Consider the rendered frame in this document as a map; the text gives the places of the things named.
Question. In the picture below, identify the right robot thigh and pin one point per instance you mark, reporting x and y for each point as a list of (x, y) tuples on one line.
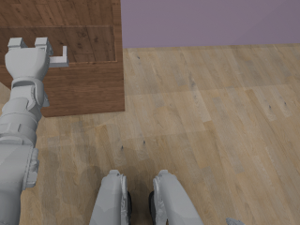
[(179, 207)]

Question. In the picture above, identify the cabinet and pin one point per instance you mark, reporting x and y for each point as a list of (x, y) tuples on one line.
[(82, 87)]

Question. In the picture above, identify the drawer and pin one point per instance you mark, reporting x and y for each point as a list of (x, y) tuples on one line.
[(85, 43)]

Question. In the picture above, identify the left robot upper arm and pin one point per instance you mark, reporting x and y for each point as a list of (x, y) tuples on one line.
[(18, 171)]

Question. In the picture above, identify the robot left forearm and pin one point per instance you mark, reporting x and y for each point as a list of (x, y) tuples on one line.
[(20, 115)]

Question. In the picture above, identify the handle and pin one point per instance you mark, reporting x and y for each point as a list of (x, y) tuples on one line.
[(60, 61)]

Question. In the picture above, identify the robot left hand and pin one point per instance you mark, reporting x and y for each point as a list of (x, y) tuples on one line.
[(22, 61)]

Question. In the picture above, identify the robot right shin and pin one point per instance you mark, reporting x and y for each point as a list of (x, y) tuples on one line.
[(161, 215)]

